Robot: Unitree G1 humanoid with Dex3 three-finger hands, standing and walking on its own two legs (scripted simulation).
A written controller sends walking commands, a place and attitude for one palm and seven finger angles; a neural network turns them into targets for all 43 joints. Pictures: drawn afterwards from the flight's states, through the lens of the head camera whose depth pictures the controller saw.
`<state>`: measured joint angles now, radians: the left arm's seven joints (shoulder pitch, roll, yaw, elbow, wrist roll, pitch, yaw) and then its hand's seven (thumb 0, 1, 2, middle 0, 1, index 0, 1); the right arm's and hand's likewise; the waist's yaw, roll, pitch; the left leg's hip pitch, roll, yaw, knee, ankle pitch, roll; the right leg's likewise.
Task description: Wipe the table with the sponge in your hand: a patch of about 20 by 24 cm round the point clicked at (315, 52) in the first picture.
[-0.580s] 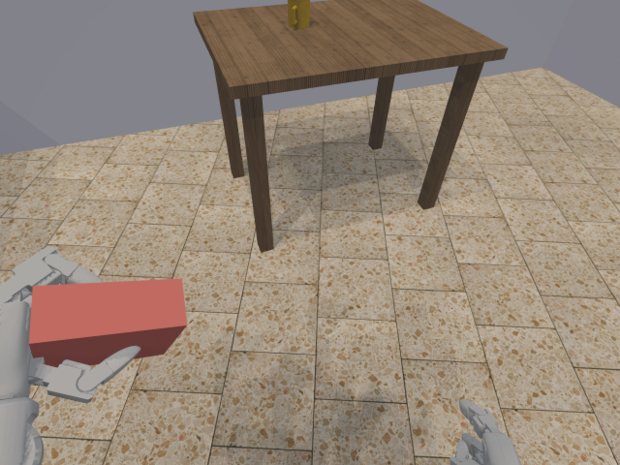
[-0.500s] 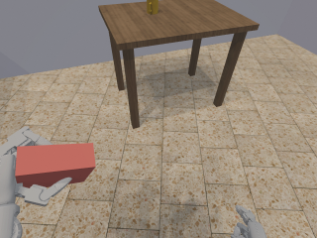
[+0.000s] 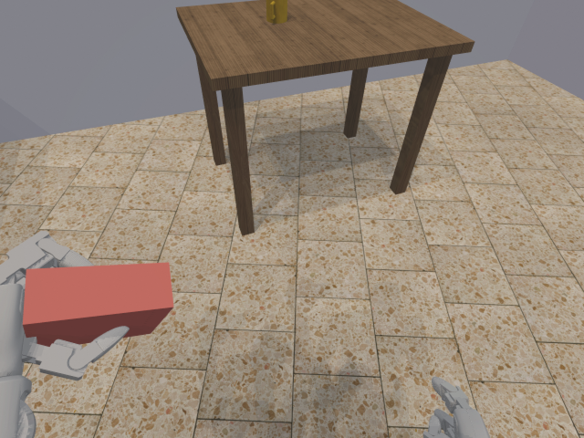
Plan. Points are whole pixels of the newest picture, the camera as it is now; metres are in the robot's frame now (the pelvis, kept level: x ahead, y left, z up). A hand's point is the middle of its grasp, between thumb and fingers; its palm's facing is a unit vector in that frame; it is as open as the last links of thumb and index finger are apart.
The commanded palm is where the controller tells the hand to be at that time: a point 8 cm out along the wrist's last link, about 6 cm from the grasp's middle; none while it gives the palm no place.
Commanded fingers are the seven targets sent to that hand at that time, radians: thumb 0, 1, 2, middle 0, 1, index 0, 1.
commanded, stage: walk to a spot facing it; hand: left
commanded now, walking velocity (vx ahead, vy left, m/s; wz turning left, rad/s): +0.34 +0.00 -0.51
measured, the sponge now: (120, 304) +0.22 +0.21 +0.14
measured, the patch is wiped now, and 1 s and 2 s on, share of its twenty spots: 0.00 0.00 0.00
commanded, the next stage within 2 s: turn to face it in 1.86 s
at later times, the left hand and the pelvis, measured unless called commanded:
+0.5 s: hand (183, 224) +0.32 +0.16 +0.16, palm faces +0.22 -0.86 -0.46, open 9.4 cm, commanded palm +0.27 +0.21 +0.18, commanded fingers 0.00 0.10 1.30 -1.20 -1.60 -1.20 -1.60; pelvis +0.07 -0.04 +0.00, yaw -9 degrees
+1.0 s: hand (292, 148) +0.48 +0.04 +0.16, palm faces +0.10 -0.87 -0.49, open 9.4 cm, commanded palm +0.44 +0.11 +0.18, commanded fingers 0.00 0.10 1.30 -1.20 -1.60 -1.20 -1.60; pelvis +0.20 -0.11 -0.02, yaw -18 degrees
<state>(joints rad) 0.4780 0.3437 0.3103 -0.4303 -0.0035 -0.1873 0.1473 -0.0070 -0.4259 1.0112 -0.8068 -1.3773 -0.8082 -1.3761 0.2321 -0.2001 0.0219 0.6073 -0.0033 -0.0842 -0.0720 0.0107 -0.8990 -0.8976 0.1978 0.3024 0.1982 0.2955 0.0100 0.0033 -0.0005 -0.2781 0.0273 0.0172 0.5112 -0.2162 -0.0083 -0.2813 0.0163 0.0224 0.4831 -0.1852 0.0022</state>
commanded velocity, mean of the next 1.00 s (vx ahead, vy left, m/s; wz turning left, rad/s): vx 0.37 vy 0.00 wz -0.24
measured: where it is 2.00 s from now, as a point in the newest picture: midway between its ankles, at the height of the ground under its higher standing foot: (367, 383)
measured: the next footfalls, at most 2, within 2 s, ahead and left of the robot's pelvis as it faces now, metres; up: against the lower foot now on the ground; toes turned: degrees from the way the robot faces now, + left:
left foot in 0.58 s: +0.21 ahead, +0.09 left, +0.00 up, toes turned -2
right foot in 0.90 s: +0.24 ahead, -0.21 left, +0.00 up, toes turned -29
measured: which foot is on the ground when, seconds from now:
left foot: down 0.00-0.26, up 0.28-0.56, down 0.58-0.90, up 0.92-1.00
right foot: down 0.00-0.60, up 0.62-0.88, down 0.90-1.00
